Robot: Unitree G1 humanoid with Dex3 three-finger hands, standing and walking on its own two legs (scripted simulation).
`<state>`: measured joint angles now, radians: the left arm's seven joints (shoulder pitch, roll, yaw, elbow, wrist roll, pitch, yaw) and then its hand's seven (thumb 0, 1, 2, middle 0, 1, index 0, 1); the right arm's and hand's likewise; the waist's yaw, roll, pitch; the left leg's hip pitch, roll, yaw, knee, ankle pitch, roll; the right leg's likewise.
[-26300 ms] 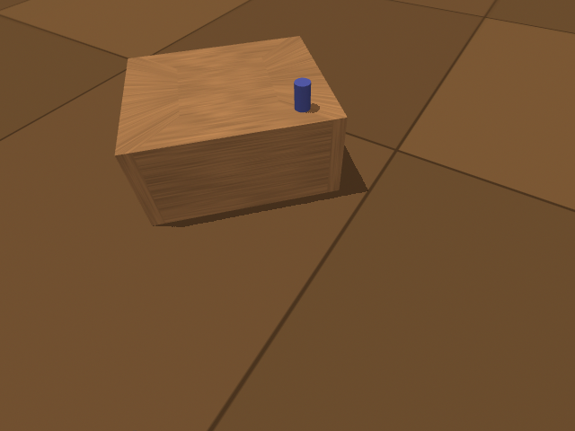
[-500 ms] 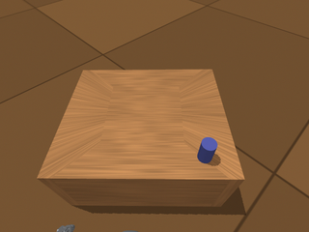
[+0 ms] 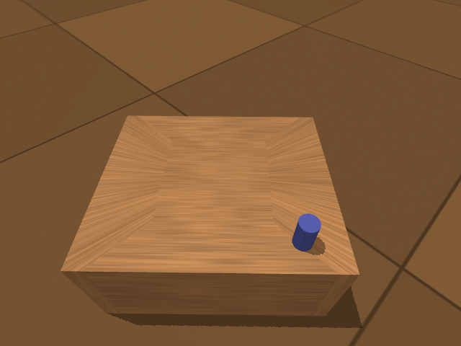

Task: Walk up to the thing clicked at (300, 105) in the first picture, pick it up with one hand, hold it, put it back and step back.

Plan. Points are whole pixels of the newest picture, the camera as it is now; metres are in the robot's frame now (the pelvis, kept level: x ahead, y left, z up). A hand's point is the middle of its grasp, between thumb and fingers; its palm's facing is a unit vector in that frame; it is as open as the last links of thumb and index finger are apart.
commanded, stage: stand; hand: right
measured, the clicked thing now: (305, 233) +0.50 -0.18 -0.30
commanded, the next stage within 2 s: step back in 1.64 s
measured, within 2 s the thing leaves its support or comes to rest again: neither
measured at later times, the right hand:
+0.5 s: hand out of the picture +0.07 -0.25 -0.16, palm faces -0.02 +0.94 -0.34, open 7.4 cm
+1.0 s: hand out of the picture +0.10 -0.25 -0.15, palm faces -0.01 +0.94 -0.35, open 7.4 cm
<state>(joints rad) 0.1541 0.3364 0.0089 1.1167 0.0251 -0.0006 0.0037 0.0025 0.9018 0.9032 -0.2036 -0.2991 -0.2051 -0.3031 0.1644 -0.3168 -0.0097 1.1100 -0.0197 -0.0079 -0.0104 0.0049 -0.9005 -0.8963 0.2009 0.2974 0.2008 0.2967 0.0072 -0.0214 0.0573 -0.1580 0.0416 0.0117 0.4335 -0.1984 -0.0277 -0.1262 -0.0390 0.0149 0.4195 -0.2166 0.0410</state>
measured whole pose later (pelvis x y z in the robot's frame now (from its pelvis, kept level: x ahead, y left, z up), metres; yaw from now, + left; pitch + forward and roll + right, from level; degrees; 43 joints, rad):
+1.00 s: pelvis +0.03 +0.00 +0.01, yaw +0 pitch -3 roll +0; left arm 0.10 0.34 0.01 1.14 0.02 -0.01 0.00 0.00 0.90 0.90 -0.20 -0.30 -0.20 -0.30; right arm 0.09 -0.34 -0.01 1.15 -0.01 0.00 0.00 0.00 -0.90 -0.90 0.20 0.30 0.20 0.30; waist 0.00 -0.01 0.06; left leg -0.11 0.04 0.01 0.35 -0.19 -0.03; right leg -0.08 -0.05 0.01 0.33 -0.21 0.04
